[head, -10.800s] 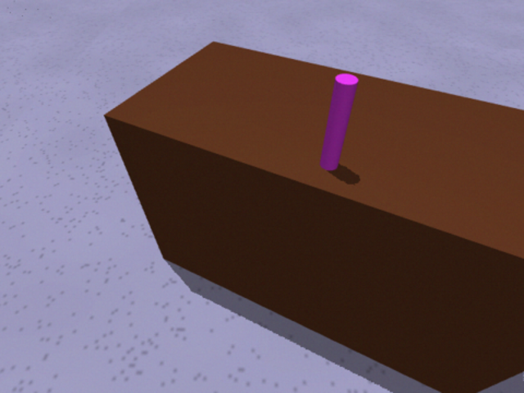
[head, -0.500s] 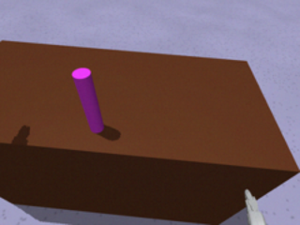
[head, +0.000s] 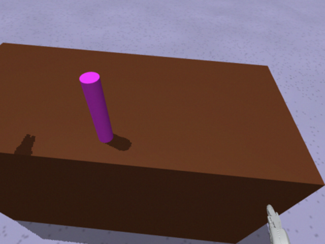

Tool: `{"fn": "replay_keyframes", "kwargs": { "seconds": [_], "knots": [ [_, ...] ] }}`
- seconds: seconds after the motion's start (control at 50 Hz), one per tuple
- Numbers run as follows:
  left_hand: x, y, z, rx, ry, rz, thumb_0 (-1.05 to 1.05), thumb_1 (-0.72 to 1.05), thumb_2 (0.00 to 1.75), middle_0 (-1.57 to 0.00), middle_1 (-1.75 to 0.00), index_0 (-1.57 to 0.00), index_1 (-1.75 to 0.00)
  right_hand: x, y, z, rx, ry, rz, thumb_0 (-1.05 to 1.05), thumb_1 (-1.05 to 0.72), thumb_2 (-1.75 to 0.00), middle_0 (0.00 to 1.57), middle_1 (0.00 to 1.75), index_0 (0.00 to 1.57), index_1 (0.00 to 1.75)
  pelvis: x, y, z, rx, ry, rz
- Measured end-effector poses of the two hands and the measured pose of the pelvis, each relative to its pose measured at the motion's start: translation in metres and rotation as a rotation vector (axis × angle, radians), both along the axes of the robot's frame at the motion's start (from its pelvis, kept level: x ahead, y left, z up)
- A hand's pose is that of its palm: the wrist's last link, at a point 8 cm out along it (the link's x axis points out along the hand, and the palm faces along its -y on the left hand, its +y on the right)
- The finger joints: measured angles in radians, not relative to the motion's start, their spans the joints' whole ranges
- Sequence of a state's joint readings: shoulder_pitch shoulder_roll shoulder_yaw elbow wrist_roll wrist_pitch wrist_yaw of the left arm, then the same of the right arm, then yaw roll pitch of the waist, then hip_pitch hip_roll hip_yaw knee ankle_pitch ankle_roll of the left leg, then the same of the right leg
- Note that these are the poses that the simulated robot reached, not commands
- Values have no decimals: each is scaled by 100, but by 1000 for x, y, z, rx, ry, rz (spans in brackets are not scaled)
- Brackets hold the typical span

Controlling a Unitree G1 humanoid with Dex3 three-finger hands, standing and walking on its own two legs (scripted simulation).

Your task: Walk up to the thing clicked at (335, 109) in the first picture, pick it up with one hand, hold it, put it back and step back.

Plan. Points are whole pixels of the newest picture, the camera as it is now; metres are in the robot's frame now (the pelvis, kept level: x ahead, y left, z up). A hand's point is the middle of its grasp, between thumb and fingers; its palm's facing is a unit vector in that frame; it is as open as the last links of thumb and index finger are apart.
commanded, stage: approach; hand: left
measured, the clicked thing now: (99, 111) +0.43 +0.18 +0.10
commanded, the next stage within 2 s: close in in 0.36 s
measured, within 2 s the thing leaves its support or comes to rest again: neither
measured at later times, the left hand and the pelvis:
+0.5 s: hand (66, 130) +0.40 +0.26 +0.06, palm faces +0.00 -1.00 +0.07, open 17.7 cm; pelvis -0.01 +0.00 -0.02, yaw -1 degrees
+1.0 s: hand (92, 130) +0.40 +0.20 +0.06, palm faces +0.06 -1.00 +0.03, open 17.3 cm; pelvis -0.01 -0.01 -0.03, yaw -2 degrees
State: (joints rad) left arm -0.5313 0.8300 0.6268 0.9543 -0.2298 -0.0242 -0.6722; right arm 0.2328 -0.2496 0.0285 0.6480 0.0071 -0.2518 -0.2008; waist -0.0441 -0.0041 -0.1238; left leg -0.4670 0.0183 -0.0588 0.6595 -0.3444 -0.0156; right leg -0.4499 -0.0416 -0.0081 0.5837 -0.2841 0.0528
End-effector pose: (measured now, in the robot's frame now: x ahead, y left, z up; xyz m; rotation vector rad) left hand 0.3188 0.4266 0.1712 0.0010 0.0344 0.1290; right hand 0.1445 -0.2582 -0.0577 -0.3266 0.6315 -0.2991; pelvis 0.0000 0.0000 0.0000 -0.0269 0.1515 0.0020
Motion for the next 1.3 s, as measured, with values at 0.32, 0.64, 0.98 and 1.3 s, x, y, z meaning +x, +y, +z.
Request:
{"fn": "replay_keyframes", "kwargs": {
  "seconds": [0.32, 0.64, 0.98, 1.3],
  "knots": [
    [26, -39, -50, -36, 52, -61, -1, -56, 5, -4, -5, -4, -6, 1, 9, -5, 19, 0, 49, -1, 55, -5, 5, 5, 6, 5, -4, -1, -6, 4, 29, 5],
    [69, -149, -131, -65, 0, -109, -2, -56, 5, -5, -7, -6, -6, -20, -12, -4, 21, 19, 4, -1, 54, -5, 5, 5, 6, 5, -7, -4, -26, -1, 82, -33],
    [59, -175, -117, -33, -26, -66, -1, -49, 3, -5, -5, -7, -3, -16, -12, -4, 87, -13, 13, -1, 54, -5, 5, 5, 6, 5, -8, -8, -31, 11, 60, -32],
    [71, -202, -118, -26, -17, -62, -1, -54, 2, -7, -2, -8, 0, -32, -20, -4, 80, -2, -19, -1, 54, -5, 5, 5, 6, 5, -19, -10, -33, 17, 54, -39]
  ]
}}
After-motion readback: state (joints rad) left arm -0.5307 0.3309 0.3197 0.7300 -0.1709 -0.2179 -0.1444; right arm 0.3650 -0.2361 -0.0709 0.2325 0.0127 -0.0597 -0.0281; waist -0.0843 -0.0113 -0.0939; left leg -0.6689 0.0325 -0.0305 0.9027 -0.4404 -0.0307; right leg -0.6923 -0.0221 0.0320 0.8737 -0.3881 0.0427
